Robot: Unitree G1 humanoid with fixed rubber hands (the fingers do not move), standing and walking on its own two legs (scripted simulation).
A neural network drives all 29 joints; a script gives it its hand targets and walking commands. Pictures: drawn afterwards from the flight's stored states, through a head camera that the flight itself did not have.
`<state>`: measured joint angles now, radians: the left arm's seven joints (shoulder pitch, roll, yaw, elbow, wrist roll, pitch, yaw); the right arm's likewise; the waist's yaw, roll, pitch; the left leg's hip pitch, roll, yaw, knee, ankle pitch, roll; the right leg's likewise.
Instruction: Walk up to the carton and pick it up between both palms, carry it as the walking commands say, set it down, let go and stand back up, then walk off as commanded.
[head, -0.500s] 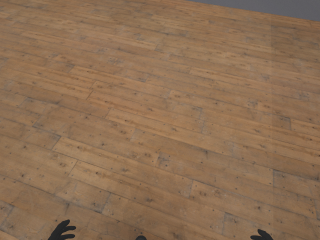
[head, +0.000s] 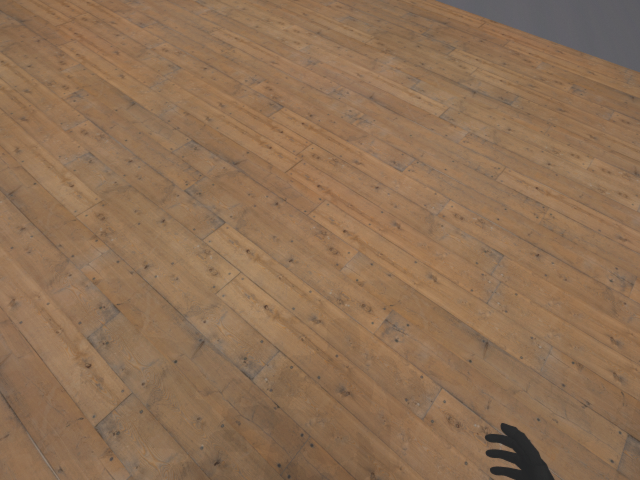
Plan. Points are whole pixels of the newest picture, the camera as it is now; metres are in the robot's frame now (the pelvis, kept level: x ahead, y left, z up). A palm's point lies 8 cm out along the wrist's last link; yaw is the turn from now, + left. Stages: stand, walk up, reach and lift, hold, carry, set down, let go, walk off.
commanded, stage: walk up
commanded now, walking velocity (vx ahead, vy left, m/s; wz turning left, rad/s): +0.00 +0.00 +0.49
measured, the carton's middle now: out of the picture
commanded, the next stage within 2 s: none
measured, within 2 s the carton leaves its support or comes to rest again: neither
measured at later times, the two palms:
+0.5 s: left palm out of the picture +0.05 +0.27 -0.10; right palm out of the picture +0.05 -0.27 -0.10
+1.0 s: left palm out of the picture -0.20 +0.23 -0.13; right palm (459, 448) +0.18 -0.18 -0.10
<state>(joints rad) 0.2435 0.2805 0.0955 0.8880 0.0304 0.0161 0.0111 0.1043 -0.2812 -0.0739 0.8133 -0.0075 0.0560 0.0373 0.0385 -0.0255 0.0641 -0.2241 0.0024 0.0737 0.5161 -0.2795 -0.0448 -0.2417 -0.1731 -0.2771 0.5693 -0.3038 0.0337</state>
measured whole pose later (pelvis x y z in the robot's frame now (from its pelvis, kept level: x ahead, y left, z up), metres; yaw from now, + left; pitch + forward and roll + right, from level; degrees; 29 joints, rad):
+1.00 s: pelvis -0.08 -0.03 +0.00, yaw +28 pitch +1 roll +1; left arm 0.31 0.28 0.09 0.85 0.02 0.01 0.01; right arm 0.06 -0.27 -0.06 0.78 -0.02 0.06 0.03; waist 0.05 -0.05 0.09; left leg -0.25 -0.01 0.08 0.56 -0.33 -0.05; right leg -0.25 -0.16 -0.26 0.59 -0.33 0.02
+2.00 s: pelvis -0.13 -0.08 +0.01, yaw +56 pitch +0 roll +2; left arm 0.26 0.26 0.08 0.82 0.02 0.02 0.01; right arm 0.08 -0.29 -0.06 0.84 -0.02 0.07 0.04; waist 0.02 -0.01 0.09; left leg -0.30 0.00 0.08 0.69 -0.37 -0.05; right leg -0.19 -0.15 -0.27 0.53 -0.33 0.01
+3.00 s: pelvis -0.10 -0.13 +0.02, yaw +84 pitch +2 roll +3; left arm 0.33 0.27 0.08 0.89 0.04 -0.01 0.01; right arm 0.09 -0.26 -0.05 0.84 -0.03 0.08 0.07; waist 0.08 -0.02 0.04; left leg -0.41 0.02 0.05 0.87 -0.36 -0.04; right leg -0.20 -0.16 -0.22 0.42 -0.26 0.01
